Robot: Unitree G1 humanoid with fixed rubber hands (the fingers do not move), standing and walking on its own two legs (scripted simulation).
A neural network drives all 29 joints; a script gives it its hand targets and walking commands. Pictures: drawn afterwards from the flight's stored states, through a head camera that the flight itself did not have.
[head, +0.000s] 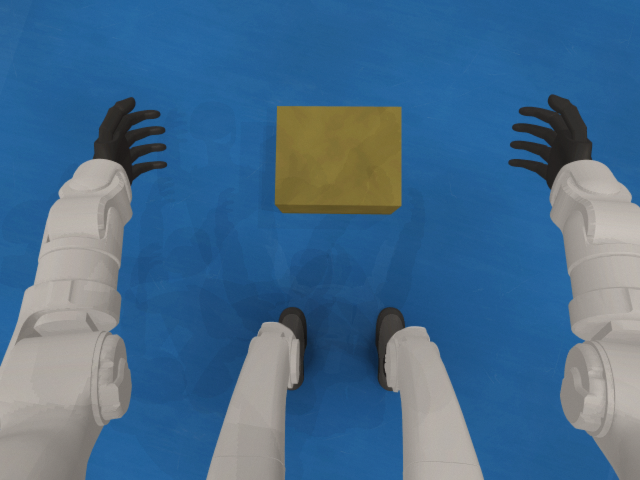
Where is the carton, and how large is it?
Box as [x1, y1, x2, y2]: [275, 106, 401, 214]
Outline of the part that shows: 277,106 275,204 282,212 390,214 401,205 400,107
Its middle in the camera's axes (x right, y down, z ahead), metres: +0.05 -0.18 +0.96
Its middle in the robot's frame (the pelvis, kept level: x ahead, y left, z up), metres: +0.59 +0.00 -0.61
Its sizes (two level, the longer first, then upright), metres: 0.287 0.230 0.152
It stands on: the floor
